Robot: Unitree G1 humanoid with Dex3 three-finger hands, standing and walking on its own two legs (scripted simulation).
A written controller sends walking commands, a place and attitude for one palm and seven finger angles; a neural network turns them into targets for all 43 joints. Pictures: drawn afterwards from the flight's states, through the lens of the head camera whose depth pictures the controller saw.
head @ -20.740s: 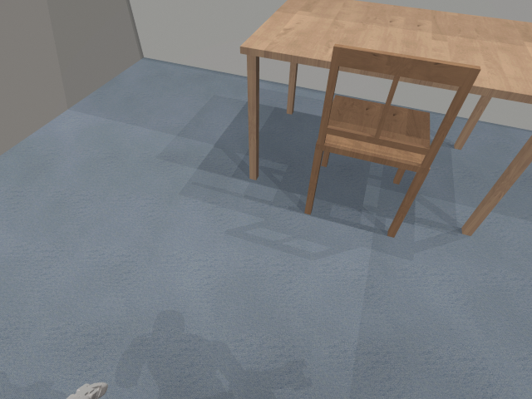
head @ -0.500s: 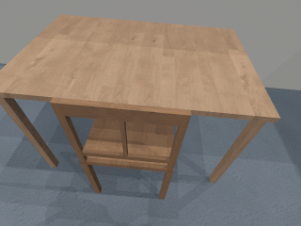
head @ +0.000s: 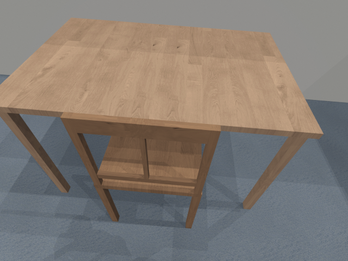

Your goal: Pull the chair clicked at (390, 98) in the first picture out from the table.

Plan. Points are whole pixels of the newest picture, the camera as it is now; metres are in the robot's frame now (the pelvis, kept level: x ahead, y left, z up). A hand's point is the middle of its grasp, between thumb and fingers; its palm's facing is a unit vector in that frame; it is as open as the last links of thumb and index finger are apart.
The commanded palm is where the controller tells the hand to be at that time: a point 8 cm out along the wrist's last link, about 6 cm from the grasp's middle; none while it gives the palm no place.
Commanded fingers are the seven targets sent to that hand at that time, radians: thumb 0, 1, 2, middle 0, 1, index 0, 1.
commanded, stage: raise the hand toward the chair's back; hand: left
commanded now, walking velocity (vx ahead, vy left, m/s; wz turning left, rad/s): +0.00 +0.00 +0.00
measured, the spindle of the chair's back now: (144, 158) +0.45 +0.12 -0.13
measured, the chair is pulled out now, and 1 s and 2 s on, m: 0.00 0.00 0.00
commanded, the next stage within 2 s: none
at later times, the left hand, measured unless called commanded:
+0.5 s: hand out of the picture +0.09 +0.16 -0.10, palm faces +0.10 -0.99 +0.02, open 9.7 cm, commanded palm +0.11 +0.22 -0.06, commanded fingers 0.00 0.32 0.65 -0.14 -0.21 -0.14 -0.21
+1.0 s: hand (95, 244) +0.16 +0.19 -0.04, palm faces +0.05 -0.99 -0.09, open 14.1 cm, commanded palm +0.14 +0.24 -0.05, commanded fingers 0.00 -0.27 0.40 -0.08 -0.12 -0.08 -0.12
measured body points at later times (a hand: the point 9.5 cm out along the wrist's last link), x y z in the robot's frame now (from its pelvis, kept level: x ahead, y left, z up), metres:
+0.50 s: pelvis -0.07 -0.04 -0.09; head -0.04 -0.01 +0.36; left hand +0.08 +0.22 -0.10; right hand +0.16 -0.30 -0.11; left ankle +0.02 +0.07 -0.74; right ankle -0.08 -0.11 -0.74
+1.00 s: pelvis -0.06 -0.02 -0.09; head +0.01 -0.01 +0.36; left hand +0.16 +0.24 -0.03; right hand +0.08 -0.27 -0.19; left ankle +0.02 +0.07 -0.74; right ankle -0.08 -0.11 -0.74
